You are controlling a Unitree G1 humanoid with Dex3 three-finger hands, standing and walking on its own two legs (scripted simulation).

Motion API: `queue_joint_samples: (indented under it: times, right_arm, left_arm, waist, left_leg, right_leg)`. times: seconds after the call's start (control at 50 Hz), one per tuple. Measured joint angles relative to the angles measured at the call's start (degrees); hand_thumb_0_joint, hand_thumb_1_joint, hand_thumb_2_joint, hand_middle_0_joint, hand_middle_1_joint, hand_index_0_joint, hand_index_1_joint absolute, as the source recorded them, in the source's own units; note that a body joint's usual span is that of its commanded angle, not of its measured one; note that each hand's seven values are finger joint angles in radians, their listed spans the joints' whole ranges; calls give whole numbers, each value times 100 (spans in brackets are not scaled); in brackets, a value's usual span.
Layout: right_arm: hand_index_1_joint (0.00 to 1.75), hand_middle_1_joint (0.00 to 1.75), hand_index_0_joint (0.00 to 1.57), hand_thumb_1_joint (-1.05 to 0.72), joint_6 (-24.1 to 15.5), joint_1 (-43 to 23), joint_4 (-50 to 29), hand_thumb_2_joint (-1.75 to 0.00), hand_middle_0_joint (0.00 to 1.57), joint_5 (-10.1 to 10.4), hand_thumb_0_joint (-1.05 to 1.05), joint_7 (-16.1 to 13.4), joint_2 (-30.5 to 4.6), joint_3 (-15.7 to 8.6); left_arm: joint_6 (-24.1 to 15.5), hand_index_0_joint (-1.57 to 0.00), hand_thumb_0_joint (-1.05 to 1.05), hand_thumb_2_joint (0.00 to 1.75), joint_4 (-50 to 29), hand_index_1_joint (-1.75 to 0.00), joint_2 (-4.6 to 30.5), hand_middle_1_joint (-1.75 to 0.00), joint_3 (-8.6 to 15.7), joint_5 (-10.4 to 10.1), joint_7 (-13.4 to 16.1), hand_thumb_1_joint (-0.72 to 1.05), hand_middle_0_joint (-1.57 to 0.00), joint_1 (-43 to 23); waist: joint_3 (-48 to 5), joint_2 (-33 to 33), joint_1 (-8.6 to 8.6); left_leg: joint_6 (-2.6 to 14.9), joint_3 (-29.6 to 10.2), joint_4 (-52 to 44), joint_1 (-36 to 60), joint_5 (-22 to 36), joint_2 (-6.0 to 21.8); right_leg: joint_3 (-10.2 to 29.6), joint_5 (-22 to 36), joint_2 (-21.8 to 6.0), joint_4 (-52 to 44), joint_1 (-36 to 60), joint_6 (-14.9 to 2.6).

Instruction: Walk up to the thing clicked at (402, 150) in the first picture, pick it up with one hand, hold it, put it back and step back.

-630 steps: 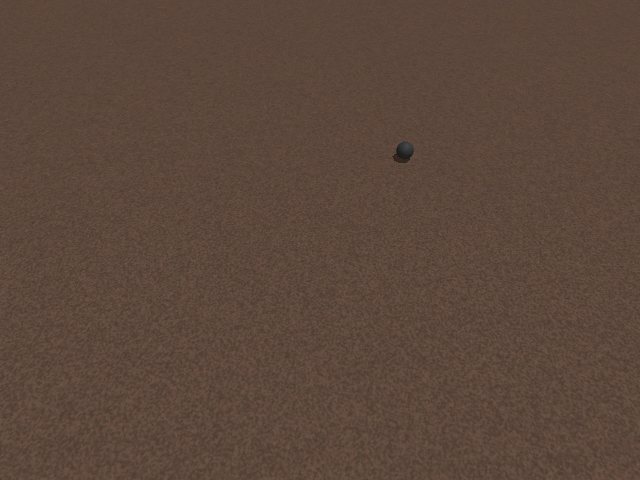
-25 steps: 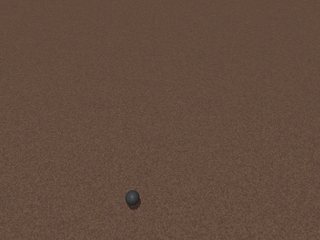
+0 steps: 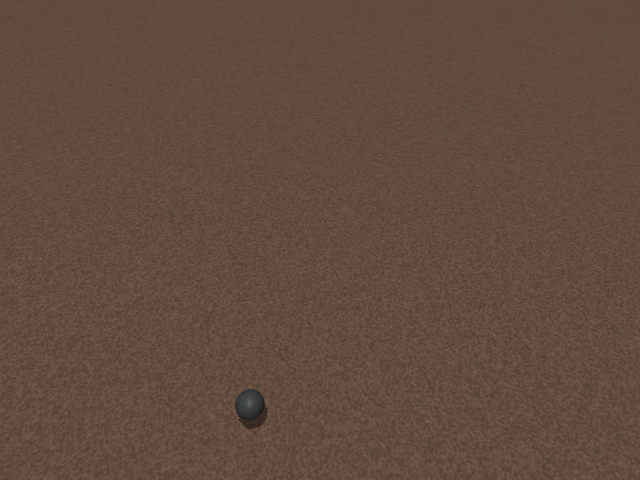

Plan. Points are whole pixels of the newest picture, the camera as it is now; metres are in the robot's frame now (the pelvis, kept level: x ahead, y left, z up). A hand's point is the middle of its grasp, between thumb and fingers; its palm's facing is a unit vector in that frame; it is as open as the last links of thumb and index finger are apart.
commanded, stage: walk up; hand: left
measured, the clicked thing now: (250, 404) +0.47 +0.19 -0.74
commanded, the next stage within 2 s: stand in 1.78 s
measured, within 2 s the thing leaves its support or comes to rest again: neither
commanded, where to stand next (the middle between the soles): +0.09 -0.05 m, yaw +0 degrees
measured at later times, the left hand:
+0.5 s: hand out of the picture +0.16 +0.19 -0.16, palm faces -0.01 -0.93 -0.36, open 7.4 cm
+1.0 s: hand out of the picture +0.16 +0.23 -0.15, palm faces -0.02 -0.92 -0.39, open 7.4 cm
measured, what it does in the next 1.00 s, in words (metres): steps on the spot: right foot, then left foot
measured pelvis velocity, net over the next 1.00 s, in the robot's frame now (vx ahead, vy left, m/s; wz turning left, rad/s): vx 0.08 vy -0.04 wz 0.00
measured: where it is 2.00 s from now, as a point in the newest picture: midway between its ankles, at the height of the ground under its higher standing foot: outside the picture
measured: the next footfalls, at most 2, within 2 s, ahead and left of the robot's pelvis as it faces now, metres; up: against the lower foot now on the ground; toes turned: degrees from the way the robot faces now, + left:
right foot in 0.18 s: +0.13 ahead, -0.19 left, +0.00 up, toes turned +0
left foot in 0.50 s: +0.11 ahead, +0.07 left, +0.00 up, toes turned +0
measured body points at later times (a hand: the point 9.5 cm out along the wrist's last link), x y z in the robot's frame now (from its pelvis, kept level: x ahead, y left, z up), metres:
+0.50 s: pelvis +0.07 -0.07 -0.02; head +0.11 -0.07 +0.43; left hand +0.16 +0.23 -0.14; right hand +0.12 -0.38 -0.15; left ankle +0.08 +0.07 -0.74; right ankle +0.10 -0.19 -0.74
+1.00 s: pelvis +0.08 -0.04 -0.01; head +0.10 -0.05 +0.44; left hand +0.16 +0.27 -0.13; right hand +0.20 -0.34 -0.13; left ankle +0.08 +0.07 -0.74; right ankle +0.09 -0.19 -0.74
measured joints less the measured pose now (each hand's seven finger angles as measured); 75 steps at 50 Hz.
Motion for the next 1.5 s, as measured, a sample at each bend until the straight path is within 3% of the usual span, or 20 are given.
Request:
queue_joint_samples:
  times: [0.06, 0.12, 0.18, 0.2, 0.22, 0.26, 0.32, 0.46, 0.5, 0.52, 0.54, 0.62, 0.66, 0.92, 1.2, 1.5]
  right_arm:
    - [30, 30, 20, -90, -77, 302, -157, -90, 21, -50, 1, -47, -53, -101]
    - [30, 30, 20, -90, -20, 511, -256, -90, 21, -104, 1, -39, -227, -187]
    - [30, 30, 20, -90, 129, 600, -342, -90, 21, -101, 1, -23, -415, -220]
    - [30, 30, 20, -90, 190, 603, -365, -90, 20, -77, 1, -35, -471, -217]
    - [30, 30, 20, -90, 263, 593, -373, -90, 20, -42, 1, -57, -506, -207]
    - [30, 30, 20, -91, 369, 552, -366, -90, 20, 40, 1, -75, -528, -179]
    - [30, 30, 20, -91, 386, 510, -381, -90, 20, 128, 1, -84, -530, -106]
    - [30, 30, 20, -91, 447, 350, -423, -90, 20, 79, 1, -5, -290, -14]
    - [30, 30, 20, -91, 433, 289, -466, -90, 20, 52, 1, 26, -256, -34]
    - [30, 30, 20, -91, 414, 259, -484, -90, 20, 25, 1, 36, -243, -53]
    - [30, 30, 20, -91, 403, 216, -495, -90, 20, -1, 1, 43, -215, -69]
    - [30, 30, 20, -91, 384, 12, -551, -90, 20, 38, 1, 99, -173, -31]
    - [30, 30, 20, -91, 392, -111, -564, -90, 20, 85, 1, 92, -167, -4]
    - [30, 30, 20, -91, 414, -602, -427, -90, 20, 133, 1, 124, -178, 21]
    - [30, 30, 20, -91, 449, -584, -20, -90, 20, 136, 1, 164, -44, 43]
    - [30, 30, 20, -91, 450, -465, 152, -90, 20, 144, 1, 148, -90, 7]
  left_arm:
    - [71, -20, 0, 90, -170, -30, 178, -30, 132, -11, -88, 91, -21, 137]
    - [62, -20, 0, 90, -293, -30, 250, -30, 185, -33, -161, 91, -20, 263]
    - [-50, -20, 0, 90, -345, -30, 252, -30, 180, -44, -135, 91, -20, 380]
    - [-96, -20, 0, 90, -338, -30, 207, -30, 193, -38, -91, 91, -20, 384]
    - [-124, -20, 0, 90, -339, -30, 133, -30, 183, -27, -37, 91, -20, 376]
    - [-142, -20, 0, 90, -387, -30, -30, -30, 99, -20, 21, 91, -20, 334]
    - [-189, -20, 0, 90, -508, -30, -268, -30, -38, -65, 89, 91, -21, 256]
    - [-290, -20, 0, 90, -733, -30, -340, -30, -161, -142, 218, 90, -21, -7]
    - [-261, -20, 0, 90, -761, -30, -279, -30, -174, -176, 247, 90, -21, -104]
    - [-238, -20, 0, 90, -766, -30, -241, -30, -177, -199, 262, 90, -21, -156]
    - [-211, -20, 0, 90, -759, -30, -201, -30, -171, -227, 280, 90, -21, -212]
    - [-170, -20, 0, 90, -650, -30, -62, -30, -152, -283, 322, 90, -21, -341]
    - [-227, -20, 0, 90, -574, -30, -11, -30, -153, -270, 330, 90, -21, -364]
    - [-251, -20, 0, 90, -247, -30, 60, -30, -274, -225, 300, 90, -21, -340]
    - [-250, -20, 0, 90, 97, -30, -122, -30, -340, -205, 272, 90, -21, -270]
    - [-258, -20, 0, 90, 212, -30, -156, -30, -278, -158, 279, 90, -21, -318]
  waist:
    - [73, -118, -22]
    - [214, -98, -33]
    - [337, 34, -70]
    - [396, 157, -99]
    - [423, 264, -118]
    - [468, 353, -68]
    - [493, 490, -38]
    - [476, 403, 10]
    - [464, 327, -22]
    - [459, 273, -46]
    - [465, 180, -41]
    - [429, 136, -39]
    - [437, 175, -25]
    - [371, 239, 89]
    - [317, 177, 73]
    - [222, 232, -5]
  left_leg:
    - [-80, 59, 54, 97, -98, 69]
    - [-216, 124, 222, 208, -292, 212]
    - [-313, 118, 879, 101, -765, 445]
    - [-185, 26, 1271, -20, -1023, 572]
    - [-96, -204, 1709, -207, -1355, 569]
    - [-10, -538, 2575, -587, -1786, 292]
    - [42, -625, 3204, -1075, -1832, 54]
    - [52, -422, 2247, -1257, -1331, 19]
    - [89, -337, 1732, -1113, -871, 15]
    - [35, -308, 1535, -1056, -427, -16]
    - [-15, -258, 1512, -1034, -353, -78]
    - [-39, -223, 1619, -1046, -546, -38]
    - [-64, -236, 1660, -1022, -594, 12]
    - [33, -122, 1107, -702, -335, -120]
    - [51, -52, 299, -312, 106, -136]
    - [18, -43, 129, -255, 219, -92]
  right_leg:
    - [190, -147, -34, 884, -532, -30]
    - [176, -39, -222, 579, -695, 13]
    - [41, 814, -252, -212, -507, 92]
    - [-47, 1106, -147, -180, -482, 148]
    - [-127, 1034, -65, -70, -500, 151]
    - [-162, 892, -16, -53, -469, 89]
    - [-266, 935, 15, -340, -311, 32]
    - [-447, 780, -47, -337, -227, 24]
    - [-466, 631, -119, -111, -313, 66]
    - [-462, 542, -175, 33, -368, 100]
    - [-411, 480, -246, 137, -404, 129]
    - [-228, 228, -83, 153, -357, 7]
    - [-241, 574, -38, -29, -253, 86]
    - [-133, 696, -170, -463, 0, 256]
    - [-75, 1161, -182, -1270, 364, 302]
    - [-70, 1290, -137, -1459, 422, 273]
